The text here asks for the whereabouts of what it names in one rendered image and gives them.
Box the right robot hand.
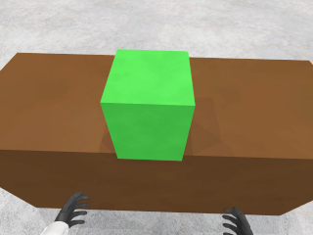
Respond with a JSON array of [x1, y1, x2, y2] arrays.
[[222, 207, 253, 235]]

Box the left robot forearm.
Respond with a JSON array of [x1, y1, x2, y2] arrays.
[[39, 221, 69, 235]]

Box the pedestal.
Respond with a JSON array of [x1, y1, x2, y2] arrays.
[[0, 52, 313, 216]]

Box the left robot hand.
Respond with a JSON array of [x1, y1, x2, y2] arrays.
[[54, 191, 90, 228]]

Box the carton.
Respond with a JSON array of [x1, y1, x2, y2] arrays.
[[100, 49, 196, 162]]

